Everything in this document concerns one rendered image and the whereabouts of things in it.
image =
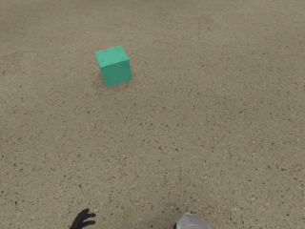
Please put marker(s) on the right robot thigh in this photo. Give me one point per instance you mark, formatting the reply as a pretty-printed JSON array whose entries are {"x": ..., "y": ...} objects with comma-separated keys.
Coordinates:
[{"x": 191, "y": 222}]

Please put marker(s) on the carton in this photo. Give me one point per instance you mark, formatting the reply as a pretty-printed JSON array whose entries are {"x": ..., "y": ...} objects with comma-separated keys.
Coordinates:
[{"x": 114, "y": 65}]

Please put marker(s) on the left robot hand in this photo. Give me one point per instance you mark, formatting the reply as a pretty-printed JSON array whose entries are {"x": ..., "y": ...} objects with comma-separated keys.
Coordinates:
[{"x": 78, "y": 222}]

